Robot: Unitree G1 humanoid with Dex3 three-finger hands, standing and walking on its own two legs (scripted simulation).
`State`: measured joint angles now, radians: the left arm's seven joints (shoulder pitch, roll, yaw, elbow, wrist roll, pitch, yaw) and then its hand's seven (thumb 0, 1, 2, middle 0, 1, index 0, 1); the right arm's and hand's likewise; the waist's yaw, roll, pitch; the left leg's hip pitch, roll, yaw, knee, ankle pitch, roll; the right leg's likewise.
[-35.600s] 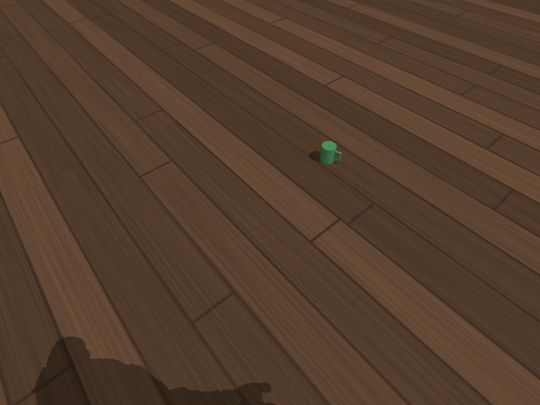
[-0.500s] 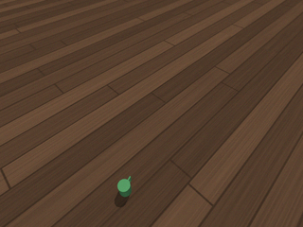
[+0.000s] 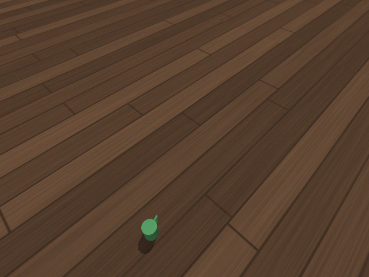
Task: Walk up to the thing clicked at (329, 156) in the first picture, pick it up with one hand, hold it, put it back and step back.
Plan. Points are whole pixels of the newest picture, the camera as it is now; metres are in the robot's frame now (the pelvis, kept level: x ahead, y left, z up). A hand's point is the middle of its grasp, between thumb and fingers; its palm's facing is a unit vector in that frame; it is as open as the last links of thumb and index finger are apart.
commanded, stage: stand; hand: left
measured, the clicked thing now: (152, 226) +0.48 +0.18 -0.73
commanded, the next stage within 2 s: rise first in 1.74 s
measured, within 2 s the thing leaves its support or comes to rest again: neither
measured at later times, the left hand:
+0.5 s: hand out of the picture +0.09 +0.25 -0.16, palm faces -0.03 -0.94 -0.34, open 7.4 cm
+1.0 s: hand out of the picture +0.09 +0.25 -0.16, palm faces -0.03 -0.94 -0.35, open 7.4 cm
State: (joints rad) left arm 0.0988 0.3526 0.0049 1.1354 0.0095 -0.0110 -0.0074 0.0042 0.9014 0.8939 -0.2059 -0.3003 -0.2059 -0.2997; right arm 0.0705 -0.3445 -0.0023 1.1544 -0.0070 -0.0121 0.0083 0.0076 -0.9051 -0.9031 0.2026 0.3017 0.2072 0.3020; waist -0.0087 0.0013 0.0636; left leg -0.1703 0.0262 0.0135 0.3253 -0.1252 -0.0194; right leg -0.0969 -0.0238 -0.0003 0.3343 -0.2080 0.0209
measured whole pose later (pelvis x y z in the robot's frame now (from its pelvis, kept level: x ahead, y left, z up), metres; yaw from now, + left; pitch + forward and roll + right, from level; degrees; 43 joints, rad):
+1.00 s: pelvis +0.02 +0.00 +0.00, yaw +0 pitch -1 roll +0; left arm 0.11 0.36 0.00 1.12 0.01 -0.01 0.00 0.00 0.90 0.89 -0.21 -0.30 -0.21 -0.30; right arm 0.08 -0.34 0.00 1.14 0.00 0.00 0.01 0.01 -0.90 -0.90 0.20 0.30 0.21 0.30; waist -0.01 -0.01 0.06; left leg -0.15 0.03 0.01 0.32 -0.15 -0.02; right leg -0.06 -0.02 -0.01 0.30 -0.22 0.02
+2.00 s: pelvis +0.01 +0.00 -0.01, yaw +1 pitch +3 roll +0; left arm -0.01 0.33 0.08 1.07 0.02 -0.03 0.00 0.01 0.71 0.92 -0.19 -0.49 -0.18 -0.49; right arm 0.17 -0.31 0.00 0.89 0.04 -0.05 -0.04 0.01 -0.94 -0.91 0.20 0.30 0.21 0.30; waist -0.01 0.00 0.06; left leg -0.35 0.02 -0.01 0.48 -0.20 -0.02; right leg -0.26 -0.03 -0.02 0.48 -0.28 0.02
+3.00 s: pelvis +0.00 +0.01 -0.12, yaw +0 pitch +21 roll -3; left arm 0.29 0.32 0.08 0.36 0.32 0.23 0.04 0.00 -0.55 0.98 -0.08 -1.04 -0.07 -1.04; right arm 0.19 -0.23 -0.02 0.52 0.00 -0.15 -0.03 0.01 -0.90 -0.90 0.20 0.30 0.21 0.30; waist -0.03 0.02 -0.14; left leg -1.11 0.04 -0.05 1.27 -0.53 -0.01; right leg -0.98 -0.01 -0.03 1.24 -0.62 0.03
